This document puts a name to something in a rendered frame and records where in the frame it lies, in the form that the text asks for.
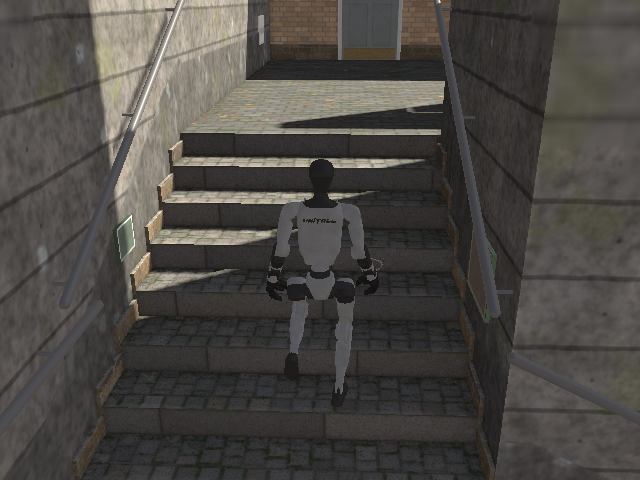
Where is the robot left thigh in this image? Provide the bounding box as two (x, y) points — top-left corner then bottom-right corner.
(287, 277), (309, 318)

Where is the right robot hand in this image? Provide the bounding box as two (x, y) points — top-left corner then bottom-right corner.
(356, 273), (379, 295)

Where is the right robot forearm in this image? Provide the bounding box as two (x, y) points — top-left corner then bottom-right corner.
(357, 244), (377, 281)

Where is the left robot hand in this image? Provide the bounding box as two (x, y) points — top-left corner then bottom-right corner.
(266, 279), (287, 301)

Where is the right robot upper arm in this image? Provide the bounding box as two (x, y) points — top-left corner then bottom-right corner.
(341, 203), (366, 260)

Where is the left robot upper arm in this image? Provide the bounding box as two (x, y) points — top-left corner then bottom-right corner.
(274, 202), (300, 257)

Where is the robot thigh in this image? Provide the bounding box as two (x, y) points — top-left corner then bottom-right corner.
(334, 278), (355, 342)
(287, 277), (309, 318)

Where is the left robot forearm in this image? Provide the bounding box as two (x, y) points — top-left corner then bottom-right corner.
(267, 242), (285, 283)

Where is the robot right thigh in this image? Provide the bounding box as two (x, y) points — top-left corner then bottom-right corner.
(334, 278), (355, 342)

